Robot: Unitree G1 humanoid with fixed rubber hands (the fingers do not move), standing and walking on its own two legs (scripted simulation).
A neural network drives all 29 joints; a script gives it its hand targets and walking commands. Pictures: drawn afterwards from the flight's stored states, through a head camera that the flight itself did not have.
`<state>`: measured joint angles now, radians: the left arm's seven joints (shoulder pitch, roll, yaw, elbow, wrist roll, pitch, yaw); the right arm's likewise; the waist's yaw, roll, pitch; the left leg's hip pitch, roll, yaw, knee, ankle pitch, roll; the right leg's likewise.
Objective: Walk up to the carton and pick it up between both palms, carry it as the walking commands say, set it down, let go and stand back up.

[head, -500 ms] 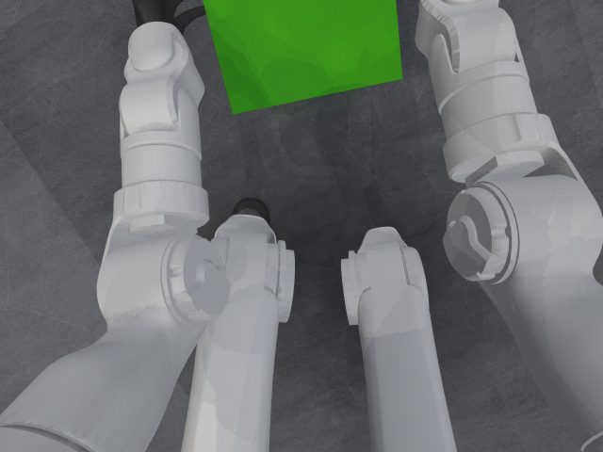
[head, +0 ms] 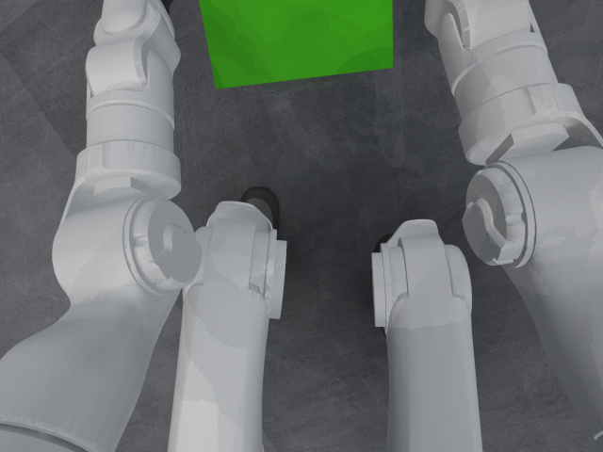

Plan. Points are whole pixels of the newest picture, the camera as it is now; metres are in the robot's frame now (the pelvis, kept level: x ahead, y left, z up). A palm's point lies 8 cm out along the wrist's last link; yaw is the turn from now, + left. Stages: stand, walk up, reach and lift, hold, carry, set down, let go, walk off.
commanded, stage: set down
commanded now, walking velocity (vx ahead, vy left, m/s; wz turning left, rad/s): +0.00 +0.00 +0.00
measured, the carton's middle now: out of the picture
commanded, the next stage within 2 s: none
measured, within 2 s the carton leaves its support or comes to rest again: rests again in 1.86 s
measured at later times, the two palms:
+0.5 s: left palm out of the picture +0.52 +0.21 -0.18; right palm out of the picture +0.55 -0.08 -0.21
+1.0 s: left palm out of the picture +0.52 +0.21 -0.20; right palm out of the picture +0.55 -0.07 -0.23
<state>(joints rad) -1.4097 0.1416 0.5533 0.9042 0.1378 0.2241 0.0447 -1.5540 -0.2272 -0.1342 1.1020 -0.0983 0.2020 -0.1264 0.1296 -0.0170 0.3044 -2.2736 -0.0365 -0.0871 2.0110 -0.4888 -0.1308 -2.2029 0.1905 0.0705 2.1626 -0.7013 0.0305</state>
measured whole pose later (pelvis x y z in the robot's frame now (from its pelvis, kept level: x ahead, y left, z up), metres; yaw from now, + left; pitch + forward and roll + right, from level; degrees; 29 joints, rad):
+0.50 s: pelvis -0.01 +0.01 -0.01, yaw -1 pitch +40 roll +4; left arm -1.48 0.16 0.57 0.99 0.14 0.22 0.02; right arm -1.57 -0.27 -0.12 1.14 -0.10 0.21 -0.06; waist 0.14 0.01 0.37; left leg -2.26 -0.03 -0.06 2.06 -0.49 -0.11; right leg -2.20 0.16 0.07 2.21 -0.69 0.03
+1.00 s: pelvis +0.00 +0.02 -0.02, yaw -1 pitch +39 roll +4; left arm -1.49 0.19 0.57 1.04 0.11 0.19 0.00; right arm -1.57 -0.28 -0.11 1.14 -0.10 0.20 -0.03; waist 0.13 0.03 0.39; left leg -2.26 -0.02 -0.04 2.10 -0.52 -0.09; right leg -2.20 0.13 0.06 2.24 -0.71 0.02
